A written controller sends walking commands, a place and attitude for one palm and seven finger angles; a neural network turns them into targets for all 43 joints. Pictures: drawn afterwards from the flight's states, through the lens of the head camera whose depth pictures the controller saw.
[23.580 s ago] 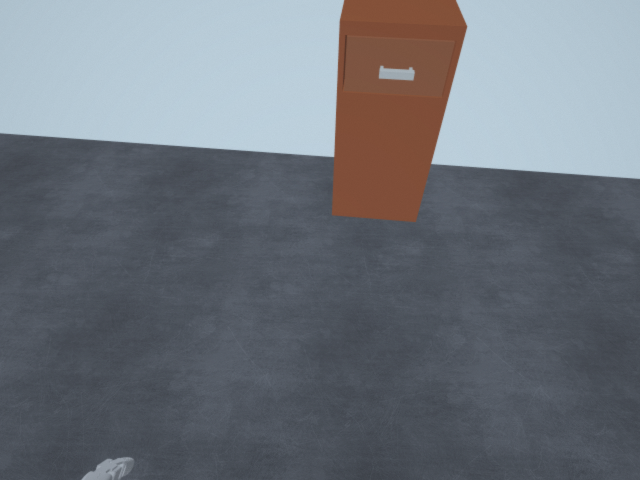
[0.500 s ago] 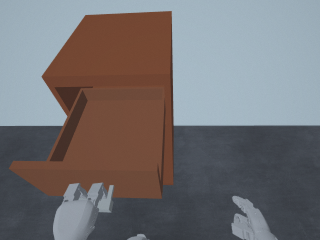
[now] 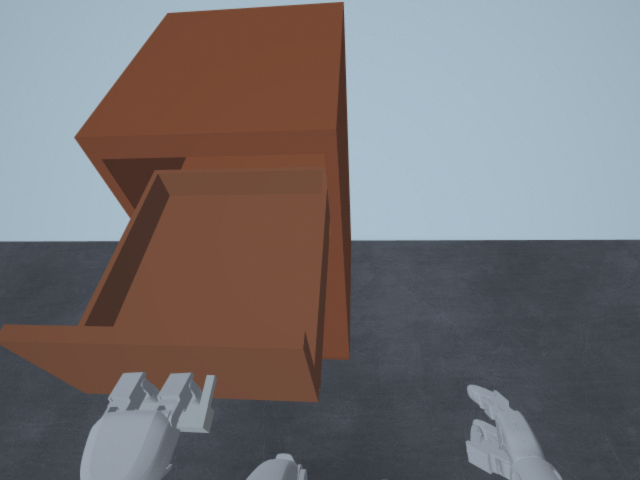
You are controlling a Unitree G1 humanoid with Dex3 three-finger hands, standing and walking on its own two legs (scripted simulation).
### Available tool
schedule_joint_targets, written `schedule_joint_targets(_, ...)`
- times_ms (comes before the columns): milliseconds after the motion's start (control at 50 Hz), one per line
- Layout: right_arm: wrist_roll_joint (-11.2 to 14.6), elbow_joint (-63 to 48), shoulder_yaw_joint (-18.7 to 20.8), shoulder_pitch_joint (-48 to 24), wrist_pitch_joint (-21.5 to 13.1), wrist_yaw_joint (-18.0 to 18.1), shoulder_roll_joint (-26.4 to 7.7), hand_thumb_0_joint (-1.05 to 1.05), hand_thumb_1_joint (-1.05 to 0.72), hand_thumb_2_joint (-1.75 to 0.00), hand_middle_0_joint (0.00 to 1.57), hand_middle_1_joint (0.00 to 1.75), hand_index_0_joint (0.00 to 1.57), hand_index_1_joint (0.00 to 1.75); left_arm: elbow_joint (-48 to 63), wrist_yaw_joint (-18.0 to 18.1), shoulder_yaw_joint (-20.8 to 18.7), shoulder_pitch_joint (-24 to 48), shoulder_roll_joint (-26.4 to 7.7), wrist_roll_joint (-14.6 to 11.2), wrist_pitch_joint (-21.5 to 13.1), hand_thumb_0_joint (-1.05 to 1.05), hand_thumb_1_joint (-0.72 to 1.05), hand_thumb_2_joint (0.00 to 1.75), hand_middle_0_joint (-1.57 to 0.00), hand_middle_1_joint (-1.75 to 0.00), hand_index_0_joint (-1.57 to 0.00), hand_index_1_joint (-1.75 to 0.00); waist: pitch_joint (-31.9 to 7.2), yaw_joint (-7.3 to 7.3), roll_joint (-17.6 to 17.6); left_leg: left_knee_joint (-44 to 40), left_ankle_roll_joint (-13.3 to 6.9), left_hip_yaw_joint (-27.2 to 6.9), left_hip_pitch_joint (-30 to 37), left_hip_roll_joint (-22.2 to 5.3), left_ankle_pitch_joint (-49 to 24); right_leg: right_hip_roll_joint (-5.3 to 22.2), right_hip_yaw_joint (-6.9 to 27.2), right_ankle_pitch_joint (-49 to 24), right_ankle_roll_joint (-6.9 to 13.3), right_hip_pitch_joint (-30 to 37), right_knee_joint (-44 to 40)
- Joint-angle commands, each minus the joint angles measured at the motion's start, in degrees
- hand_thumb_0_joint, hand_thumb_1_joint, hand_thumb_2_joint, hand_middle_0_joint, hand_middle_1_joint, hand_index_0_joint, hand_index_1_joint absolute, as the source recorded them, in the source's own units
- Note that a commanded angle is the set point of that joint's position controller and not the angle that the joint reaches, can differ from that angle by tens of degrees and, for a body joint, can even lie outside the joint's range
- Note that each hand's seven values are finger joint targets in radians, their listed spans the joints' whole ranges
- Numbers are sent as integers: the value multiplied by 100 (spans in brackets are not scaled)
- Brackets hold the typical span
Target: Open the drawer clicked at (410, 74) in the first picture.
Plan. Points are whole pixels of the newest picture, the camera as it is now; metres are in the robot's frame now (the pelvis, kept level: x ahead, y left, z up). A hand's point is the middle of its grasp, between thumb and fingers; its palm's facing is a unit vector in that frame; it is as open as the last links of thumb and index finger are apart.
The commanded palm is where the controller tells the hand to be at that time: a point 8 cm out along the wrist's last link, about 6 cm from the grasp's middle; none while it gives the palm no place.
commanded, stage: open the thumb to release the handle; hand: left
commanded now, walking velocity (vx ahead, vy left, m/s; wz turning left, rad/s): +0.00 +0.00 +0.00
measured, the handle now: (167, 398) +0.22 +0.20 +0.01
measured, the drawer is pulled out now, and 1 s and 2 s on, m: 0.30 0.29 0.29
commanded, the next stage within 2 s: lift the hand off the handle in 0.42 s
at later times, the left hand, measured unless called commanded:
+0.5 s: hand (161, 449) +0.17 +0.20 +0.00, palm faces -0.01 -0.12 -0.99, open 13.1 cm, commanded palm +0.14 +0.21 +0.04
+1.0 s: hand (166, 437) +0.18 +0.20 +0.00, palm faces +0.00 -0.13 -0.99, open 13.7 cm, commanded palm +0.16 +0.21 +0.06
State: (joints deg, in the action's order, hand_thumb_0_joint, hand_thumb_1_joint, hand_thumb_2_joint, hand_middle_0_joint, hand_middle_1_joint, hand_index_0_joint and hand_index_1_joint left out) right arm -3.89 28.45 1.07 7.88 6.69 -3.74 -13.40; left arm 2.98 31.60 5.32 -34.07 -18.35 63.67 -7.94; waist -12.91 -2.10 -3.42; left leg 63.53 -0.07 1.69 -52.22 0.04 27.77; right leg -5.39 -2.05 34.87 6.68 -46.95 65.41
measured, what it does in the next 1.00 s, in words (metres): stands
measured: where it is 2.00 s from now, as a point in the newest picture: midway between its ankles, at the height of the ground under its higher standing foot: outside the picture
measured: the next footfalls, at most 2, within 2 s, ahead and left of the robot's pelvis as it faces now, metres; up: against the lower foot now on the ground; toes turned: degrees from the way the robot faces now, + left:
none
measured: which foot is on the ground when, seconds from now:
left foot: down 0.00-1.00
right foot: down 0.00-1.00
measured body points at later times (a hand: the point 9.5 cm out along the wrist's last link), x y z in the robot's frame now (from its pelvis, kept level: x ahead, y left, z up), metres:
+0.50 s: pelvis -0.02 +0.00 +0.01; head +0.02 -0.04 +0.45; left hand +0.16 +0.20 +0.05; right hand +0.19 -0.23 -0.10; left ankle +0.03 +0.13 -0.65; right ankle -0.03 -0.05 -0.65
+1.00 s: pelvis -0.02 +0.01 +0.01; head +0.01 -0.03 +0.46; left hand +0.17 +0.20 +0.05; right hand +0.18 -0.20 -0.10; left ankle +0.03 +0.13 -0.65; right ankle -0.03 -0.05 -0.65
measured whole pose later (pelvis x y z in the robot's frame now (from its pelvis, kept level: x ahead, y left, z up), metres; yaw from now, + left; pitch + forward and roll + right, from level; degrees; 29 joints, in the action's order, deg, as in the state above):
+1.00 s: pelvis -0.02 +0.01 +0.01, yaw +1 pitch +13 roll +0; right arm -1.5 31.2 0.6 8.3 8.5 -0.8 -12.1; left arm -5.0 31.2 12.1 -22.4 -16.4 61.9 0.3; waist -11.4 -2.6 -4.4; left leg 59.6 -0.7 0.4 -48.2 0.6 24.4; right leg -5.1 -2.9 31.4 5.9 -42.4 60.7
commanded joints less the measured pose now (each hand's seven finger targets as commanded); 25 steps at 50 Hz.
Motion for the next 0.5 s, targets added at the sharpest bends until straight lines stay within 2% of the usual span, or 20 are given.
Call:
schedule_joint_targets(0, 4, -854, 192, -569, -279, 125, -425, 0, -90, -90, 20, 30, 20, 30, 666, 311, -1064, -31, -886, -182, 208, 0, 55, 75, -38, -131, -38, -131, -978, -99, 540, -167, -268, -246, 731, 330, -1204, 397, 1091, -3267, -396, 616, -1245)
schedule_joint_targets(40, 43, -850, 229, -518, -272, 171, -439, 0, -90, -90, 20, 30, 20, 30, 727, 311, -936, 162, -804, -264, 293, 0, 41, 69, -36, -130, -36, -130, -1006, -54, 563, -168, -270, -223, 720, 327, -1167, 457, 1139, -3429, -465, 737, -1316)
schedule_joint_targets(60, 42, -807, 226, -526, -251, 180, -452, 0, -90, -90, 20, 30, 20, 30, 721, 316, -1004, 228, -900, -265, 327, 0, 34, 66, -36, -129, -36, -129, -1134, -67, 725, -170, -252, -228, 749, 344, -1174, 456, 1209, -3409, -480, 730, -1324)
schedule_joint_targets(80, 64, -826, 220, -532, -240, 203, -444, 0, -90, -90, 20, 30, 20, 30, 681, 310, -894, 204, -813, -276, 379, 0, 27, 63, -35, -128, -35, -128, -1014, -54, 595, -218, -261, -212, 711, 343, -1153, 458, 1126, -3365, -482, 800, -1360)
schedule_joint_targets(100, 75, -793, 193, -545, -236, 226, -428, 0, -90, -90, 20, 30, 20, 30, 570, 301, -961, 266, -889, -302, 437, 0, 20, 60, -35, -127, -35, -127, -1015, -29, 781, -225, -269, -216, 665, 326, -1149, 460, 1154, -3441, -482, 864, -1392)
schedule_joint_targets(140, 118, -758, 187, -556, -216, 274, -412, 0, -90, -90, 20, 30, 20, 30, 437, 282, -935, 274, -886, -311, 475, 0, 6, 54, -34, -126, -34, -126, -845, -56, 866, -256, -260, -206, 517, 328, -1075, 500, 1212, -3502, -527, 999, -1474)
schedule_joint_targets(160, 112, -741, 167, -588, -202, 275, -431, 0, -90, -90, 20, 30, 20, 30, 457, 273, -951, 338, -953, -291, 477, 0, -1, 51, -33, -125, -33, -125, -954, -93, 864, -258, -249, -195, 544, 342, -1084, 513, 1251, -3482, -542, 1001, -1481)
schedule_joint_targets(180, 129, -753, 166, -587, -201, 296, -409, 0, -90, -90, 20, 30, 20, 30, 400, 257, -875, 299, -895, -308, 505, 0, -8, 48, -33, -124, -33, -124, -830, -68, 873, -274, -250, -187, 473, 339, -1020, 544, 1274, -3491, -563, 1081, -1546)
schedule_joint_targets(200, 142, -726, 149, -625, -196, 316, -416, 0, -90, -90, 20, 30, 20, 30, 363, 255, -1018, 364, -1044, -326, 521, 0, -15, 45, -32, -124, -32, -124, -860, -68, 936, -293, -243, -198, 425, 331, -1030, 568, 1408, -3655, -555, 1193, -1591)
schedule_joint_targets(220, 143, -696, 129, -625, -190, 313, -410, 0, -90, -90, 20, 30, 20, 30, 340, 257, -1025, 351, -1057, -311, 507, 0, -22, 42, -32, -123, -32, -123, -980, -127, 867, -307, -231, -176, 437, 350, -1029, 584, 1432, -3634, -575, 1262, -1571)
schedule_joint_targets(240, 167, -704, 146, -628, -194, 329, -391, 0, -90, -90, 20, 30, 20, 30, 230, 248, -943, 279, -970, -312, 514, 0, -29, 39, -32, -122, -32, -122, -707, -100, 786, -341, -234, -196, 435, 344, -1002, 561, 1414, -3618, -547, 1199, -1623)
schedule_joint_targets(260, 158, -692, 136, -649, -186, 312, -413, 0, -90, -90, 20, 30, 20, 30, 288, 233, -938, 302, -986, -303, 511, 0, -36, 36, -31, -122, -31, -122, -791, -122, 743, -353, -228, -195, 510, 349, -997, 564, 1436, -3495, -559, 1153, -1648)
schedule_joint_targets(300, 182, -692, 129, -660, -167, 315, -409, 0, -90, -90, 20, 30, 20, 30, 208, 219, -965, 298, -1018, -332, 554, 0, -50, 30, -30, -120, -30, -120, -665, -92, 673, -403, -240, -194, 530, 333, -970, 537, 1402, -3337, -525, 1148, -1723)
schedule_joint_targets(320, 173, -673, 125, -685, -159, 302, -423, 0, -90, -90, 20, 30, 20, 30, 223, 217, -927, 412, -999, -301, 539, 0, -50, 30, -30, -120, -30, -120, -676, -101, 592, -422, -239, -198, 604, 337, -933, 522, 1411, -3093, -522, 1033, -1733)
schedule_joint_targets(340, 187, -721, 145, -659, -160, 309, -417, 0, -90, -90, 20, 30, 20, 30, 218, 219, -836, 382, -905, -310, 562, 0, -50, 30, -30, -120, -30, -120, -496, -89, 507, -445, -248, -203, 593, 332, -867, 497, 1365, -2852, -497, 971, -1787)
schedule_joint_targets(380, 186, -723, 148, -681, -155, 308, -424, 0, -90, -90, 20, 30, 20, 30, 224, 216, -876, 468, -960, -319, 561, 0, -50, 30, -30, -120, -30, -120, -461, -104, 476, -455, -250, -199, 635, 332, -777, 494, 1378, -2422, -489, 874, -1890)
schedule_joint_targets(420, 182, -709, 125, -729, -148, 317, -434, 0, -90, -90, 20, 30, 20, 30, 104, 207, -889, 576, -992, -330, 578, 0, -50, 30, -30, -120, -30, -120, -437, -78, 625, -439, -259, -191, 520, 322, -670, 525, 1433, -2196, -511, 856, -1949)
schedule_joint_targets(440, 198, -738, 151, -722, -161, 335, -434, 0, -90, -90, 20, 30, 20, 30, 105, 209, -844, 701, -941, -339, 577, 0, -50, 30, -30, -120, -30, -120, -270, -50, 578, -437, -264, -195, 495, 322, -605, 515, 1462, -2004, -491, 783, -2017)
schedule_joint_targets(460, 175, -708, 156, -708, -158, 330, -461, 0, -90, -90, 20, 30, 20, 30, 196, 231, -923, 837, -1039, -304, 549, 0, -50, 30, -30, -120, -30, -120, -457, -82, 520, -421, -260, -193, 579, 321, -643, 507, 1463, -1865, -476, 746, -1999)
schedule_joint_targets(480, 178, -743, 163, -693, -172, 329, -437, 0, -90, -90, 20, 30, 20, 30, 144, 234, -816, 682, -907, -308, 557, 0, -50, 30, -30, -120, -30, -120, -400, -89, 475, -452, -268, -194, 610, 320, -666, 504, 1392, -1934, -469, 771, -1991)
